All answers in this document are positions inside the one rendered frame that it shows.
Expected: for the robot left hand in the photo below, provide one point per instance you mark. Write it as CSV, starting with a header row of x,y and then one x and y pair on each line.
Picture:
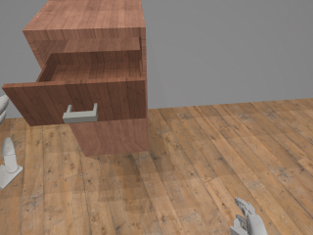
x,y
10,169

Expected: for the drawer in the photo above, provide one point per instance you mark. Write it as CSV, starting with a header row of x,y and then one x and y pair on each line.
x,y
112,79

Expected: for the cabinet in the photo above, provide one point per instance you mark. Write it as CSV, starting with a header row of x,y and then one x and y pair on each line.
x,y
72,26

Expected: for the handle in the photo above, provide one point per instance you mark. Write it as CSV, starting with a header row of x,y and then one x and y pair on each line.
x,y
85,116

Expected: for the robot right hand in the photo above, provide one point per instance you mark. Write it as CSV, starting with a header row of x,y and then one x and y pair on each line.
x,y
252,225

